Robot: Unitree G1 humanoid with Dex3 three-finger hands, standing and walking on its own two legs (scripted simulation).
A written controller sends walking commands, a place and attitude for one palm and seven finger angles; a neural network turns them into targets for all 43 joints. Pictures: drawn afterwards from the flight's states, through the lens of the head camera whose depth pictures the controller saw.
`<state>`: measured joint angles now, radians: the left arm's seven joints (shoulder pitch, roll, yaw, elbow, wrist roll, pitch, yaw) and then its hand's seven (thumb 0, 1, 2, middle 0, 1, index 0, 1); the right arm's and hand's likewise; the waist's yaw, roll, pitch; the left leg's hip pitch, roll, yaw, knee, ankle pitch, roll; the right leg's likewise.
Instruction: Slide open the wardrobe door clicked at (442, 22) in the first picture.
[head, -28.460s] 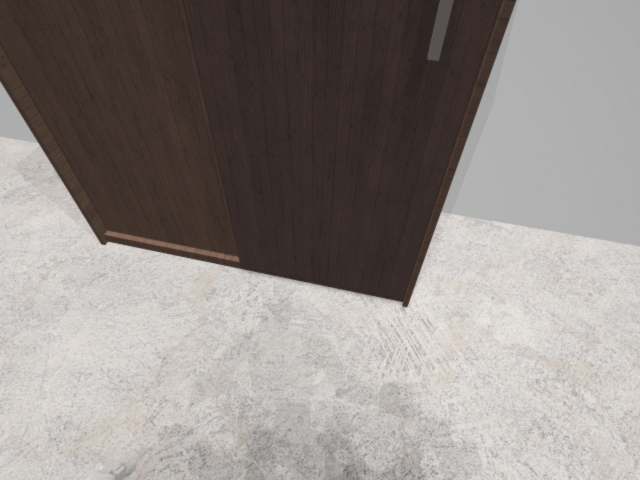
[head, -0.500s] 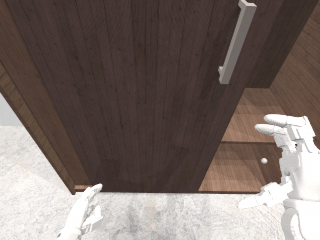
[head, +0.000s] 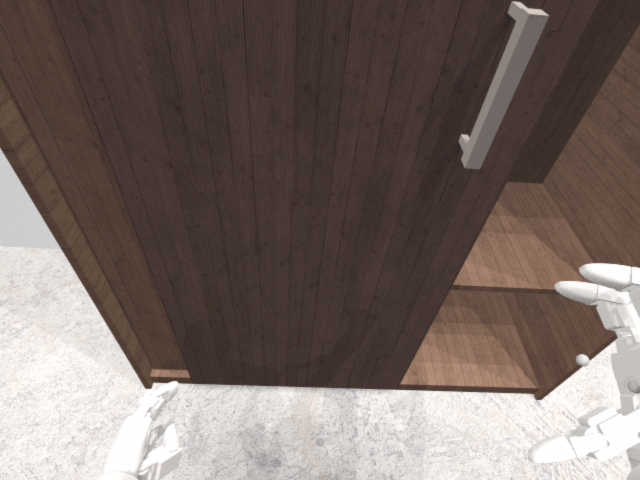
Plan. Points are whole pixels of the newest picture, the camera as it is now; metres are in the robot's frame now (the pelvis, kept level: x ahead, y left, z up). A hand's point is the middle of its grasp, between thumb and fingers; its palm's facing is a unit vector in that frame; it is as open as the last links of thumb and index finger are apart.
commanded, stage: slip the hand off the handle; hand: right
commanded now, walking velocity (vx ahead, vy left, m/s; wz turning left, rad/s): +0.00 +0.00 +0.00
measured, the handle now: (492, 91) +0.51 -0.19 +0.27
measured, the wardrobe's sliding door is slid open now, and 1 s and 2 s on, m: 0.47 0.47 0.47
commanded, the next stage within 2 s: draw the hand back to the body in 0.04 s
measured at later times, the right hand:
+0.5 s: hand (604, 366) +0.19 -0.22 +0.19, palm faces +0.07 +1.00 -0.07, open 14.7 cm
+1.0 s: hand out of the picture +0.19 -0.26 +0.18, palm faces +0.41 +0.84 -0.36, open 12.5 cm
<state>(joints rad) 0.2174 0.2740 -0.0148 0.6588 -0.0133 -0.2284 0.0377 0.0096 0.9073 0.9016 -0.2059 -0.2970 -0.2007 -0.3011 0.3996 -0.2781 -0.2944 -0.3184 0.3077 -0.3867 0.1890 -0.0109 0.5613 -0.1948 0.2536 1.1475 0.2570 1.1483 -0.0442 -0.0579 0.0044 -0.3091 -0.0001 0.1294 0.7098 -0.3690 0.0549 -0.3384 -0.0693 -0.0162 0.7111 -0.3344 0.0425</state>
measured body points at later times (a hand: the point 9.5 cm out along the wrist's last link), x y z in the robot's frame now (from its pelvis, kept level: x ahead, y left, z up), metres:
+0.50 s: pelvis +0.02 -0.03 +0.01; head -0.03 -0.01 +0.46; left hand +0.24 +0.16 -0.02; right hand +0.18 -0.27 +0.19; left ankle +0.01 +0.08 -0.72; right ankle +0.03 -0.15 -0.72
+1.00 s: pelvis +0.00 -0.03 +0.02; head -0.02 +0.00 +0.47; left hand +0.16 +0.20 -0.07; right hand +0.16 -0.30 +0.20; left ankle +0.01 +0.08 -0.72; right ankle +0.03 -0.15 -0.72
